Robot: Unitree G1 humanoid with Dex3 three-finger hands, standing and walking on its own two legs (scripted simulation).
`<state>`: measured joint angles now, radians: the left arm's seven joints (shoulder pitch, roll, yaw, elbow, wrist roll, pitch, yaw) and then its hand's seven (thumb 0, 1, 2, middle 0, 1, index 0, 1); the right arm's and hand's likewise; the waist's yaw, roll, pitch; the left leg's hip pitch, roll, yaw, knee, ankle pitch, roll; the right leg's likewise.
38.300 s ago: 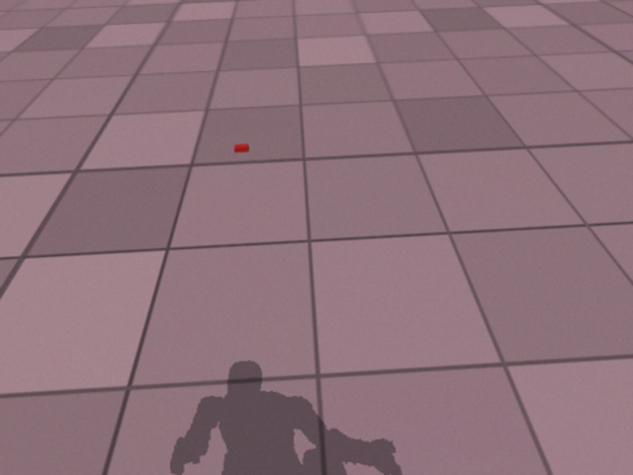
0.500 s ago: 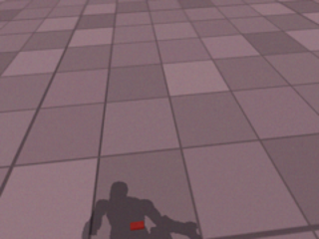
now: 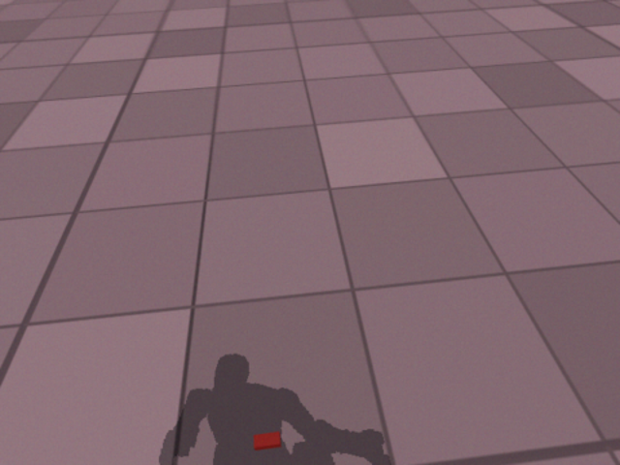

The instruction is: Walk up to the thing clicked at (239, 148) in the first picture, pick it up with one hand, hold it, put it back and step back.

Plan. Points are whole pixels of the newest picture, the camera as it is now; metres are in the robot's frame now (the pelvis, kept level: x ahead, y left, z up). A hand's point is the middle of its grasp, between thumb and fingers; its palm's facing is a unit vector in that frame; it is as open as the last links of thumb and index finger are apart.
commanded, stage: stand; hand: left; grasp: from above
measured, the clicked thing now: (267, 441) +0.39 +0.17 -0.77
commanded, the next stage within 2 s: rise first in 0.22 s
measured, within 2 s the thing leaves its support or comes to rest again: neither
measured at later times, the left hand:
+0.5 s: hand out of the picture +0.12 +0.25 -0.16, palm faces +0.01 -0.94 -0.33, open 8.2 cm
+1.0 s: hand out of the picture +0.11 +0.25 -0.25, palm faces -0.19 -0.85 -0.49, open 13.1 cm
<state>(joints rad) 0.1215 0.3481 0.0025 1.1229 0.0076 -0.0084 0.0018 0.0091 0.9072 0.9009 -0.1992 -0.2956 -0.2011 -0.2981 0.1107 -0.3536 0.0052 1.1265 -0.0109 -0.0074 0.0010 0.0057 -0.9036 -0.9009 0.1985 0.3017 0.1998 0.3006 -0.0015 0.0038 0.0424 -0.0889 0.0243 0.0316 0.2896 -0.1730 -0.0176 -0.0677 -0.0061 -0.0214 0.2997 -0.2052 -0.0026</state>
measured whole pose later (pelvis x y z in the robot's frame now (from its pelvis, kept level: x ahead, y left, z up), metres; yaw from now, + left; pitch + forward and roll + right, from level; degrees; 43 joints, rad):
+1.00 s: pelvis -0.03 +0.01 -0.10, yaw +0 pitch +19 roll -1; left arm 0.22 0.27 0.11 0.54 0.32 0.13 0.06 0.00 -0.35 0.82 -0.30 -0.82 -0.28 -0.84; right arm 0.20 -0.24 -0.04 0.57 0.01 -0.09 -0.01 0.01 -0.92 -0.91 0.20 0.30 0.20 0.30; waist -0.02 0.01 -0.13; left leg -0.97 0.03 0.00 1.17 -0.53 0.00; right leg -0.92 -0.02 -0.03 1.15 -0.55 0.01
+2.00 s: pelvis -0.12 +0.01 -0.39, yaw -4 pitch +34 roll -4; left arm -0.65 0.45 0.01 1.23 1.13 -0.08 0.47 0.00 -0.24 0.78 -0.33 -0.76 -0.33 -0.76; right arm 0.10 -0.24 -0.05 0.79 -0.10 -0.09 0.06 0.01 -0.89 -0.90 0.20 0.30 0.20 0.30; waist -0.10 0.00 -0.15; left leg -2.15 0.06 -0.06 2.19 -0.64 0.00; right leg -2.09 0.00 -0.06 2.17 -0.68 -0.01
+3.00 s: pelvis -0.11 +0.01 -0.45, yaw -6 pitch +34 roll -5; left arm -0.86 0.52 0.05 1.49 1.15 -0.09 0.55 0.00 -0.24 0.76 -0.28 -0.85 -0.31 -0.82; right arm 0.11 -0.26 -0.01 0.82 -0.16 -0.11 0.14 0.00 -0.90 -0.90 0.20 0.30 0.20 0.30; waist -0.16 -0.02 -0.08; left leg -2.31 0.06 -0.10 2.38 -0.68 -0.01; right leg -2.25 0.02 -0.08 2.35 -0.70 -0.01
